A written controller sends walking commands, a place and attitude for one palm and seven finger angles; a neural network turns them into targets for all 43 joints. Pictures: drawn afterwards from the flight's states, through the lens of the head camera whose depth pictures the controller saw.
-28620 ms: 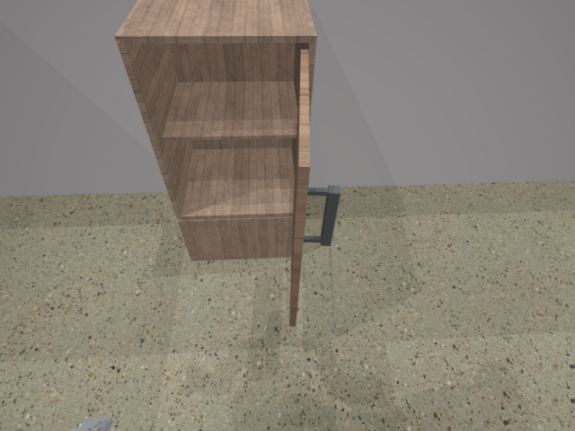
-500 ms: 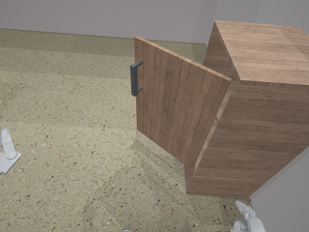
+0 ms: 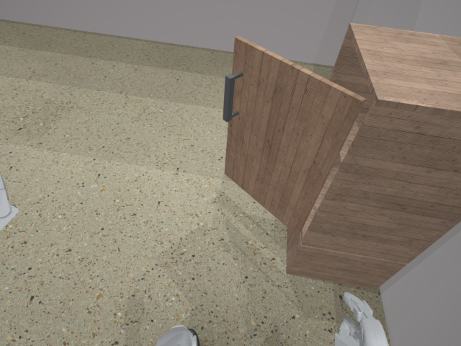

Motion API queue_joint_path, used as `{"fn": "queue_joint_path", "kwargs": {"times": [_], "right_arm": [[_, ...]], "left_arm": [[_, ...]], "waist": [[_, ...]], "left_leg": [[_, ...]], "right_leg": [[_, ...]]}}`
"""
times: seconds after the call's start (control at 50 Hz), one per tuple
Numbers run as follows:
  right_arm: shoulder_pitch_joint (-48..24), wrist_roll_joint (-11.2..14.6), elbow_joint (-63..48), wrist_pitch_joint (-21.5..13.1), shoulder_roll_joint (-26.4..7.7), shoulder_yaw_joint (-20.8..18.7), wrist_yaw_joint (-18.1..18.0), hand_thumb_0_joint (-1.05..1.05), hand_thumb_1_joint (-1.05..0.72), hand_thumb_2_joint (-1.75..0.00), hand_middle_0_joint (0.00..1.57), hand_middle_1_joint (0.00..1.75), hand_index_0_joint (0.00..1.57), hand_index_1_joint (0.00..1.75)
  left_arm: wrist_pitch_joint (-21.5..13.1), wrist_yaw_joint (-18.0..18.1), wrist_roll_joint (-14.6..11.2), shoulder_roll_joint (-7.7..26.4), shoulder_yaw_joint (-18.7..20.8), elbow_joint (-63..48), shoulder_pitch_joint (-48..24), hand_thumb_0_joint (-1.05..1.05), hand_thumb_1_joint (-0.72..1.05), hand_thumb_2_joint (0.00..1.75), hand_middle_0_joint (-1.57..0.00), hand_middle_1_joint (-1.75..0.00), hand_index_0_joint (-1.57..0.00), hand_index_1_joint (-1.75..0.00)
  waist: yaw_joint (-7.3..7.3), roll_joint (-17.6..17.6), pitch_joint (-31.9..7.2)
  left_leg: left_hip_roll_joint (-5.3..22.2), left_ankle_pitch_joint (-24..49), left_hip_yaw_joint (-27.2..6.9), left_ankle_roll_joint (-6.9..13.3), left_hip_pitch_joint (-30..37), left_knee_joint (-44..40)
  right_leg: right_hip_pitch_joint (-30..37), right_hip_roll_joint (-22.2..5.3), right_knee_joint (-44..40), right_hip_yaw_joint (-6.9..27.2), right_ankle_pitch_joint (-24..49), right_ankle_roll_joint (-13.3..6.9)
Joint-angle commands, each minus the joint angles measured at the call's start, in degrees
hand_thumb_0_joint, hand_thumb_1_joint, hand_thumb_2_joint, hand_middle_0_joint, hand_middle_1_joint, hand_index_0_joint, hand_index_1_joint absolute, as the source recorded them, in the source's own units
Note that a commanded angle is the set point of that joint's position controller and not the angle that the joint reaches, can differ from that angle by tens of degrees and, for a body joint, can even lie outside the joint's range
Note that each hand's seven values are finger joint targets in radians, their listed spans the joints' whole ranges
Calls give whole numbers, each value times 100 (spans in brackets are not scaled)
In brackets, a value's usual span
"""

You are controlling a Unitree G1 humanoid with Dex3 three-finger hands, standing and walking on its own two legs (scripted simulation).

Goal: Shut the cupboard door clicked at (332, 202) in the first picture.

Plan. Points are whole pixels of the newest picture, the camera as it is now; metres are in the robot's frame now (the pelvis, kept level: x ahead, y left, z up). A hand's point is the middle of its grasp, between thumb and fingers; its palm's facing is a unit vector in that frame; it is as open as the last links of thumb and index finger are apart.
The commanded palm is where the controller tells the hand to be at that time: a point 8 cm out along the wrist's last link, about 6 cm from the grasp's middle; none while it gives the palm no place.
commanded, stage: step back with the hand held close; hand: left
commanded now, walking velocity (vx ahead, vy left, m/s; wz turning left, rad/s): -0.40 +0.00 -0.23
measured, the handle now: (233, 97) +0.84 +0.00 -0.02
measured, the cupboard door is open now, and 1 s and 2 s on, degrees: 52 52 52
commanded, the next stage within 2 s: stop stepping back and stand still in 0.02 s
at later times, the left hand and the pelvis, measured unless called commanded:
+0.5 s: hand out of the picture +0.11 +0.28 +0.23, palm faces +0.24 -0.89 -0.39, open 7.5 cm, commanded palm +0.07 +0.33 +0.21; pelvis -0.12 +0.06 +0.05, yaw -11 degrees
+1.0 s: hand out of the picture +0.09 +0.30 +0.21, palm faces +0.21 -0.84 -0.51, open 7.5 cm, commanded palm +0.04 +0.35 +0.21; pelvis -0.17 +0.10 +0.02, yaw -14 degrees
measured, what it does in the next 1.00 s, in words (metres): walks backwards: right foot, then left foot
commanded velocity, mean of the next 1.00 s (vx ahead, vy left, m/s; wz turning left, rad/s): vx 0.14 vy -0.09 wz -0.02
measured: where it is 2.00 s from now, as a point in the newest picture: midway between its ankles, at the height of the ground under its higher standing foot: outside the picture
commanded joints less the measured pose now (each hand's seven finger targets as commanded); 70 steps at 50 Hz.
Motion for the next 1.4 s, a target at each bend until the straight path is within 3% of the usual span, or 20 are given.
{"fn": "queue_joint_path", "kwargs": {"times": [0.0, 0.02, 0.08, 0.16, 0.2, 0.26, 0.32, 0.48, 0.54, 0.56, 0.6, 0.76, 0.8, 0.82, 0.98, 1.04, 1.06, 1.12, 1.18, 1.38], "right_arm": [[-742, 41, -906, -325, -864, -234, 35, 0, -90, -90, 20, 30, 20, 30], [-655, -14, -866, -275, -764, -194, 50, 0, -90, -90, 20, 30, 20, 30], [-749, -94, -741, -160, -680, -108, 14, 0, -90, -90, 20, 30, 20, 30], [-512, -23, -649, -68, -929, -41, -166, 0, -90, -90, 20, 30, 20, 30], [-426, -8, -885, -272, -1210, -144, -157, 0, -90, -90, 20, 30, 20, 30], [-418, -74, -952, -459, -1046, -136, 35, 0, -90, -90, 20, 30, 20, 30], [-568, -47, -1024, -348, -946, -76, 187, 0, -90, -90, 20, 30, 20, 30], [-279, -107, -1137, 104, -837, 38, -38, 0, -90, -90, 20, 30, 20, 30], [-224, -76, -973, 315, -903, 13, 30, 0, -90, -90, 20, 30, 20, 30], [-276, -176, -995, 235, -1026, 53, 73, 0, -90, -90, 20, 30, 20, 30], [-114, -27, -906, 183, -1009, -102, 77, 0, -90, -90, 20, 30, 20, 30], [-235, -71, -718, -58, -953, 5, -284, 0, -90, -90, 20, 30, 20, 30], [-153, -82, -874, -128, -1173, -37, -255, 0, -90, -90, 20, 30, 20, 30], [-214, -120, -808, -170, -1009, 8, -219, 0, -90, -90, 20, 30, 20, 30], [-146, -70, -855, -6, -919, -18, 0, 0, -90, -90, 20, 30, 20, 30], [-101, -96, -847, 29, -825, 25, -22, 0, -90, -90, 20, 30, 20, 30], [-823, 37, -249, -141, -782, -38, 469, 0, -90, -90, 20, 30, 20, 30], [202, -84, -97, 572, -758, 59, 424, 0, -90, -90, 20, 30, 20, 30], [82, -191, -30, 711, -954, 55, 423, 0, -90, -90, 20, 30, 20, 30], [77, -254, 1350, 782, -531, 101, 298, 0, -90, -90, 20, 30, 20, 30]], "left_arm": [[-318, 21, -77, 722, 650, -365, 371, 0, 90, 90, -20, -30, -20, -30], [-385, 87, 44, 978, 712, -435, 115, 0, 90, 90, -20, -30, -20, -30], [-30, 146, 228, 821, 202, -728, -986, 0, 90, 90, -20, -30, -20, -30], [76, 51, 211, 547, -92, -707, -1590, 0, 90, 90, -20, -30, -20, -30], [-63, 90, 211, 538, 69, -1119, -1335, 0, 90, 90, -20, -30, -20, -30], [-92, 63, 75, 632, 398, -1628, -721, 0, 90, 90, -20, -30, -20, -30], [148, 82, 115, 356, 205, -1635, 89, 0, 90, 90, -20, -30, -20, -30], [675, 98, -130, 656, 183, -887, 488, 0, 90, 90, -20, -30, -20, -30], [679, 103, -32, 1247, 621, -1067, -82, 0, 90, 90, -20, -30, -20, -30], [548, 184, -28, 1345, 897, -901, -277, 0, 90, 90, -20, -30, -20, -30], [503, 172, 51, 509, 107, -325, -361, 0, 90, 90, -20, -30, -20, -30], [271, 236, 192, 731, 50, -979, -1160, 0, 90, 90, -20, -30, -20, -30], [109, 249, 125, 770, 355, -1436, -766, 0, 90, 90, -20, -30, -20, -30], [14, 189, 99, 941, 558, -1184, -380, 0, 90, 90, -20, -30, -20, -30], [264, 133, 116, 541, 514, -729, 716, 0, 90, 90, -20, -30, -20, -30], [303, 265, 100, 920, 663, -557, 103, 0, 90, 90, -20, -30, -20, -30], [1329, -507, 507, -875, -2176, 3239, -390, 0, 90, 90, -20, -30, -20, -30], [1681, -877, 440, -1148, -2294, 3905, -661, 0, 90, 90, -20, -30, -20, -30], [1696, -903, 441, -1043, -2476, 4900, -921, 0, 90, 90, -20, -30, -20, -30], [1536, -833, 464, -1337, -2467, 7956, -1003, 0, 90, 90, -20, -30, -20, -30]], "waist": [[231, 70, -178], [273, -1377, -14], [335, -2518, -216], [62, -117, -390], [261, 1829, -859], [108, 1460, -957], [237, 1146, -758], [182, 1005, -766], [246, -1398, -332], [228, -1000, -80], [90, -1407, 118], [24, 139, 253], [73, 2282, 37], [53, 1674, -84], [174, 848, -326], [178, -1311, -98], [-58, -1184, -38], [-9, -1638, 4], [113, -1587, -255], [150, 620, -278]], "left_leg": [[360, -2953, -172, -444, 419, -336], [-317, -2490, 13, -672, 981, 1468], [-699, -2552, -511, -559, 457, 2805], [-739, -1195, -100, -440, 2246, -657], [960, -1303, -1697, 113, 2057, -1993], [1378, -4350, -2683, 140, 1641, -2961], [911, -3860, -1258, -188, 1606, -2951], [74, -2882, -134, -868, 1739, -2419], [-553, -2267, -125, -425, 34, 2101], [-486, -2166, -486, -440, -237, 2736], [-275, -1998, -681, -427, -561, 2825], [-447, -2095, 299, -267, 2374, -466], [1218, -2920, -2856, 494, 2834, -2216], [1488, -3556, -3313, 663, 2212, -2670], [394, -3678, -367, -34, 108, -1447], [-579, -2475, -101, -314, -379, 1818], [208, -2985, -306, -291, -554, 1846], [-568, -1916, -32, -363, 957, 771], [-427, -3, -316, -209, 1735, 232], [-216, -867, -410, -221, 2122, -918]], "right_leg": [[-60, -986, -2957, 1337, -597, -510], [-1343, -2065, -4365, 3158, -829, -962], [-554, -2139, -3988, 2745, 2866, -1076], [-446, -1144, -2546, 1019, 2815, -270], [-238, -355, -979, 340, 347, 123], [-282, -197, 760, 419, 99, 121], [58, -152, 450, -213, 441, 83], [2207, 216, -3326, -1044, 313, -337], [1153, -2546, -4733, 2188, -284, -1601], [782, -2740, -4805, 2306, 242, -1855], [815, -2264, -4503, 2035, -1146, -1511], [-412, -1332, -2909, 159, -1102, -855], [-1136, -240, -260, -524, -555, -205], [-796, -372, 457, -53, -258, -159], [2209, -259, -2367, -737, 531, -204], [1588, -2380, -4212, 2628, 723, -1292], [1327, -3179, -3304, 985, 3232, -1088], [618, -1791, -2270, -43, 4710, -783], [477, -1625, -2246, -129, 3756, -476], [1052, -1304, -3705, 160, 1472, -362]]}}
